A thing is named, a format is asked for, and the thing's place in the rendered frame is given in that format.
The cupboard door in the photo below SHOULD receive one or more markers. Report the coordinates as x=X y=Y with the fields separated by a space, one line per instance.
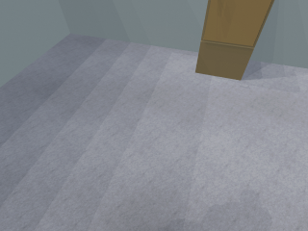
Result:
x=235 y=21

